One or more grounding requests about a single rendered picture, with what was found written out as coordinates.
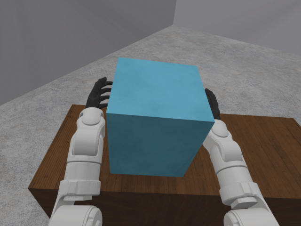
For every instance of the robot right hand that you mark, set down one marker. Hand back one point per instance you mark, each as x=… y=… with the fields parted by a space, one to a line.
x=213 y=104

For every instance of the right robot upper arm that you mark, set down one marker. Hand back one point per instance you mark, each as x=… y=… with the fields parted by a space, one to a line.
x=249 y=217

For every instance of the carton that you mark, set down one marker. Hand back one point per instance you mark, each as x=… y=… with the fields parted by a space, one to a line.
x=158 y=116

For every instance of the robot right forearm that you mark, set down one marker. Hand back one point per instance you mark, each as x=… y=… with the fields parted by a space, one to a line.
x=237 y=188

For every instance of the pedestal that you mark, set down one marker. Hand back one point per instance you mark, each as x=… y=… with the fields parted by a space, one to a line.
x=271 y=147

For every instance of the robot left forearm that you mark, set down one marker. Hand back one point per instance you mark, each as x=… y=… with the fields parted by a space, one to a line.
x=81 y=180

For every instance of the robot left hand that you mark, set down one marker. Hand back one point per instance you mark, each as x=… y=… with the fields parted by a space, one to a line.
x=95 y=97

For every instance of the left robot upper arm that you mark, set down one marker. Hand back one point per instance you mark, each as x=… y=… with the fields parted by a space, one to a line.
x=77 y=215

